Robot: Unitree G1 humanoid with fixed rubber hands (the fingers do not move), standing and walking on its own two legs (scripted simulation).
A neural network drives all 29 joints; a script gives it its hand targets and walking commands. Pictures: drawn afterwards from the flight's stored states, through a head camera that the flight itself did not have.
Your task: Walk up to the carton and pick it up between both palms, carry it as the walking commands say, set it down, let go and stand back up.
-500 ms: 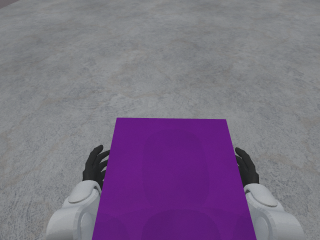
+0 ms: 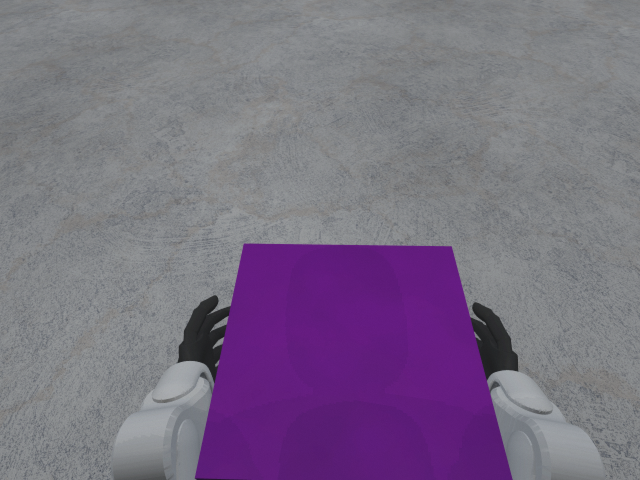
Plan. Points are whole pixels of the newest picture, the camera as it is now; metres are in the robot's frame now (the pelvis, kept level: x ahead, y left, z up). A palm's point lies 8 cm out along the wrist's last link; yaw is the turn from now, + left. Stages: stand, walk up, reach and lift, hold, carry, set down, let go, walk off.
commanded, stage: carry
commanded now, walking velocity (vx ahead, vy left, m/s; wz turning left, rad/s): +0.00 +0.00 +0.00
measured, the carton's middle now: (343, 395) +0.23 -0.01 +0.01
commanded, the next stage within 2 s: none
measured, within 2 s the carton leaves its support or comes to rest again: neither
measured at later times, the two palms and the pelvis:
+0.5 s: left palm (217, 187) +0.59 +0.17 +0.04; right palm (402, 176) +0.57 -0.14 +0.05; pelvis +0.33 +0.02 -0.01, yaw +2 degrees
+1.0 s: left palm (224, 94) +0.92 +0.20 +0.04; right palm (362, 95) +0.87 -0.12 +0.04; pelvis +0.65 +0.08 -0.01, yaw -2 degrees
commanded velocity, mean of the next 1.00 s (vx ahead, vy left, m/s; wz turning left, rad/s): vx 0.00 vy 0.00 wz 0.00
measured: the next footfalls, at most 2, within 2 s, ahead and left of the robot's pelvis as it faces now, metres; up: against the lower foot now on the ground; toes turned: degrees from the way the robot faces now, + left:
left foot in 0.14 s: +0.09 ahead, +0.09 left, +0.00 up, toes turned +4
right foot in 0.40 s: +0.36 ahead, -0.08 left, +0.00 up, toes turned -8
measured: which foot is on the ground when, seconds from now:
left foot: up 0.00-0.12, down 0.14-0.40, up 0.42-0.60, down 0.62-0.98, up 1.00-1.00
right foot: down 0.00-0.14, up 0.16-0.38, down 0.40-0.64, up 0.66-0.94, down 0.96-1.00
